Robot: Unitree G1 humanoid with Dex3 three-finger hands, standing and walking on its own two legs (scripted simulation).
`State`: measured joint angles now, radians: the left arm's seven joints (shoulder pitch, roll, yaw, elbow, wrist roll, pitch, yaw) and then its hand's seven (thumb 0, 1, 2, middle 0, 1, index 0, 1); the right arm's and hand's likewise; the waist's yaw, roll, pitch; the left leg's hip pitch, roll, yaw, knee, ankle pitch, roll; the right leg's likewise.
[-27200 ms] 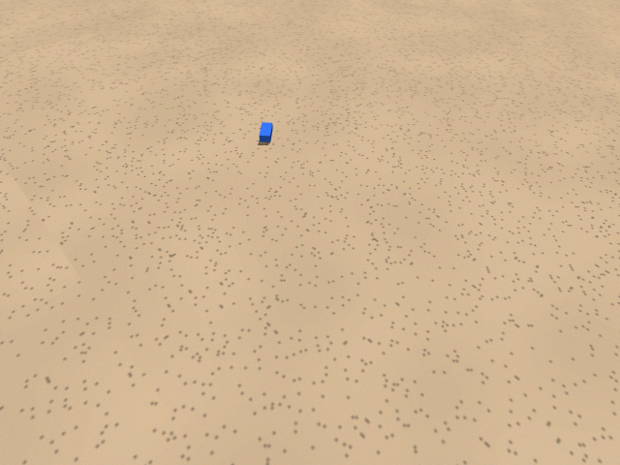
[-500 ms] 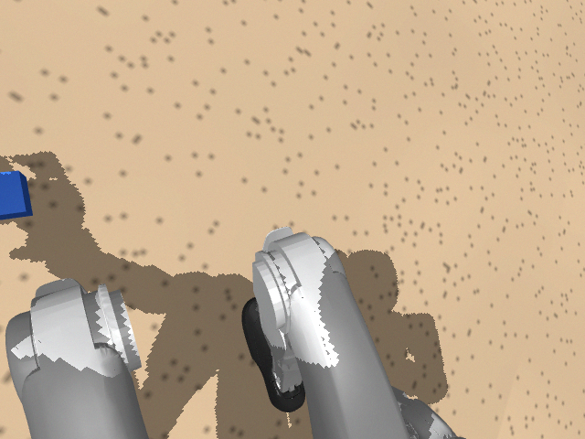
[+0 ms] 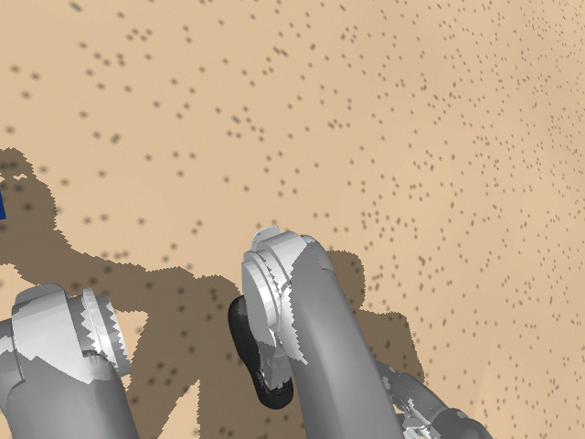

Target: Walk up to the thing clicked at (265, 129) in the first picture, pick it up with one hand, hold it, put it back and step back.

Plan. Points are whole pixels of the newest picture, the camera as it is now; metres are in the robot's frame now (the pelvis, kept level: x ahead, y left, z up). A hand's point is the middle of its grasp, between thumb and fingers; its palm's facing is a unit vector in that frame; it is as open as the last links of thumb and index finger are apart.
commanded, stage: rest palm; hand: left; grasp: from above
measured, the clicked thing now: out of the picture +0.43 +0.30 -0.28
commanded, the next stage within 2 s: close in 0.28 s
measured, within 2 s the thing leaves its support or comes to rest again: neither
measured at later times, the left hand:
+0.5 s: hand out of the picture +0.42 +0.28 -0.26, palm faces -0.42 -0.11 -0.90, open 13.5 cm
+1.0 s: hand out of the picture +0.42 +0.29 -0.26, palm faces -0.47 -0.13 -0.87, open 11.9 cm
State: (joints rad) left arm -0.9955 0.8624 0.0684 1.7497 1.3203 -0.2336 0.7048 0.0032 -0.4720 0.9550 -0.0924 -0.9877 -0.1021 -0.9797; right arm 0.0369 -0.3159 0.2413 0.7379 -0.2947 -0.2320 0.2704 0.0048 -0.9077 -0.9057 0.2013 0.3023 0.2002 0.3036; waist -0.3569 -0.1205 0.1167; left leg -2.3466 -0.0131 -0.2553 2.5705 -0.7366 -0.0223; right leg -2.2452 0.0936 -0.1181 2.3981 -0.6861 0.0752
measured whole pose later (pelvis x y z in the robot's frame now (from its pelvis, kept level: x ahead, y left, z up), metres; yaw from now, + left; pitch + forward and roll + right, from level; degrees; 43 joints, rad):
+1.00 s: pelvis +0.00 +0.00 +0.01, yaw -1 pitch +27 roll -15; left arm -1.00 0.93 0.00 1.74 1.27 -0.28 0.67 0.00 -0.15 0.72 -0.26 -0.84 -0.34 -0.82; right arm 0.07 -0.33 0.32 0.69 -0.29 -0.24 0.28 0.01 -0.90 -0.90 0.20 0.30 0.20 0.30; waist -0.37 -0.14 0.17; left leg -2.32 -0.01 -0.29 2.57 -0.74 -0.02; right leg -2.21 0.10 -0.15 2.37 -0.67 0.08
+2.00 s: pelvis -0.01 +0.00 +0.01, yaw -2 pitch +26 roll -15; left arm -1.00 0.93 0.01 1.74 1.29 -0.26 0.69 -0.01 0.23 0.32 -0.61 -0.36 -0.79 -0.41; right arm 0.06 -0.33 0.33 0.65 -0.30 -0.23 0.25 0.01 -0.90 -0.90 0.20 0.30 0.20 0.30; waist -0.38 -0.15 0.16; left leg -2.31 0.00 -0.28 2.55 -0.72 -0.02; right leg -2.20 0.10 -0.15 2.35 -0.65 0.08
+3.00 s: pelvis +0.00 -0.01 +0.03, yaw +4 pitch +33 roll -10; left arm -0.91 0.69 -0.01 1.37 1.25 -0.20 0.37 0.03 0.23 0.25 -0.87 -0.27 -0.90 -0.26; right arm 0.12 -0.30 0.10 0.70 -0.14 -0.10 0.20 0.01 -0.91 -0.91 0.20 0.30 0.20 0.30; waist -0.24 -0.01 -0.05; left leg -2.33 -0.02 -0.18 2.43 -0.69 -0.02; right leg -2.23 0.04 -0.07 2.32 -0.68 0.06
